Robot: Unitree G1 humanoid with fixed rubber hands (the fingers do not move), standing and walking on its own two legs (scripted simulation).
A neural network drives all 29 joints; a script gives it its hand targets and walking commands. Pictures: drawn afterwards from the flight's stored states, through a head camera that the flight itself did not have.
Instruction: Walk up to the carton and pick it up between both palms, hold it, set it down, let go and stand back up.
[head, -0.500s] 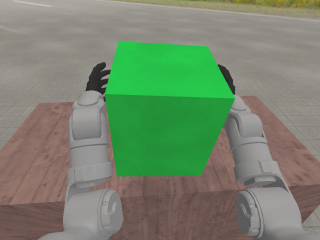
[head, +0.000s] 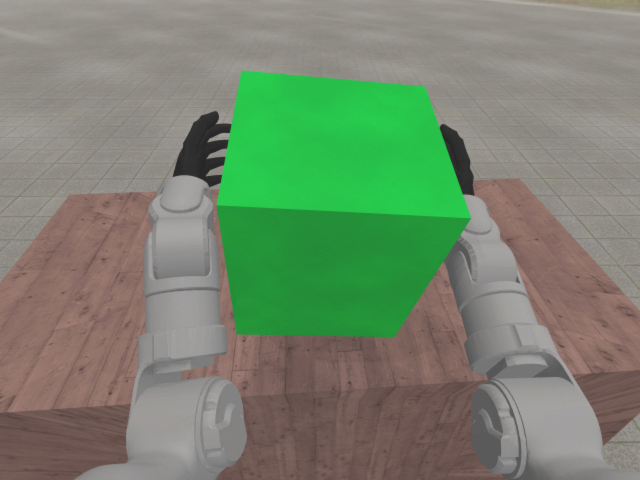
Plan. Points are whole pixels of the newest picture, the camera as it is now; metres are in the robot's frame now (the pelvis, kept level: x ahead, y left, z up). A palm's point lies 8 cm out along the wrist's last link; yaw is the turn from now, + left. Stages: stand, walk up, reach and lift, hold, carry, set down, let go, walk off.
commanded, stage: set down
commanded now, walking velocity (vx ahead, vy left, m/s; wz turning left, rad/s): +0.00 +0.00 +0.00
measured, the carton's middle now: (325, 217) +0.38 +0.00 +0.20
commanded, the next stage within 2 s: none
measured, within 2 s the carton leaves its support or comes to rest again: neither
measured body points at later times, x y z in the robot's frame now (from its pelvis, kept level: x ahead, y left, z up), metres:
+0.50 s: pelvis +0.00 +0.00 +0.00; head -0.03 +0.00 +0.45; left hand +0.38 +0.16 +0.20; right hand +0.39 -0.15 +0.19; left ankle +0.01 +0.11 -0.75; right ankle +0.04 -0.10 -0.75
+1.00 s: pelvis +0.02 +0.00 +0.00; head +0.02 +0.00 +0.45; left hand +0.42 +0.15 +0.16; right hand +0.43 -0.15 +0.15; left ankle +0.01 +0.11 -0.75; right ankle +0.04 -0.10 -0.75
